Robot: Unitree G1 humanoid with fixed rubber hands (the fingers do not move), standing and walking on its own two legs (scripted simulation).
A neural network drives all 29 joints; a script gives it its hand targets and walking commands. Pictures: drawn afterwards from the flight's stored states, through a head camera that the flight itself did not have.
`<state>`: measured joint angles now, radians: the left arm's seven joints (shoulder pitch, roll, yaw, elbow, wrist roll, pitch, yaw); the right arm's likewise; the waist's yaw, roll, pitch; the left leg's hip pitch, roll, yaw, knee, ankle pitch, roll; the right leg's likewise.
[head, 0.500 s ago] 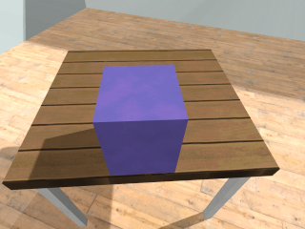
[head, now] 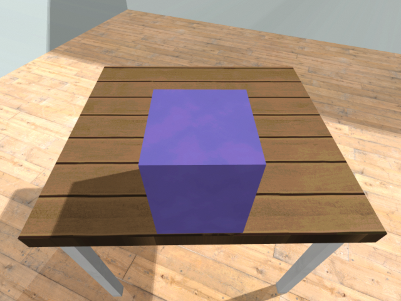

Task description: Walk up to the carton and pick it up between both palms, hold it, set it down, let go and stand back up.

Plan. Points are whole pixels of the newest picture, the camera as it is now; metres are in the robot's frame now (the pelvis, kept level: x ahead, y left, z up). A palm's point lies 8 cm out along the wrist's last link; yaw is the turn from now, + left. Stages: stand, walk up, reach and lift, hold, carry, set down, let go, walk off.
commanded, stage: stand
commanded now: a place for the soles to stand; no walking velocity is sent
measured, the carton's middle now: (200, 164) +0.40 +0.00 +0.06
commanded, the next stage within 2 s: reach and lift in 0.26 s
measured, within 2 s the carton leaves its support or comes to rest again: neither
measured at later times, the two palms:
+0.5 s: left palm (74, 300) +0.18 +0.26 -0.11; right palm out of the picture +0.14 -0.30 -0.11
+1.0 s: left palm (66, 300) +0.17 +0.25 -0.05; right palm out of the picture +0.13 -0.27 -0.06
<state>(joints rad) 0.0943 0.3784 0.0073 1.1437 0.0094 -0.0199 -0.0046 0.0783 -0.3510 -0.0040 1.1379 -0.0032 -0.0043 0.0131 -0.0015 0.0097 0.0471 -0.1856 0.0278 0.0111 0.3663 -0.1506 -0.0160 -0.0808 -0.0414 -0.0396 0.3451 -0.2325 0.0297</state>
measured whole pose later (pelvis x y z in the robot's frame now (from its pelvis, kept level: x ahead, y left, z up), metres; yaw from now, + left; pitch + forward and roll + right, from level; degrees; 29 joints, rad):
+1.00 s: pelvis -0.01 -0.01 +0.00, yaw -4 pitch -5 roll +1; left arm 0.25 0.33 0.07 0.18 -0.01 0.49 0.00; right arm 0.27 -0.24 -0.06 0.40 0.03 0.10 0.03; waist 0.03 -0.04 0.11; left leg -0.11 0.07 0.08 0.37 -0.17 -0.04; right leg -0.07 -0.01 0.03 0.41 -0.26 0.01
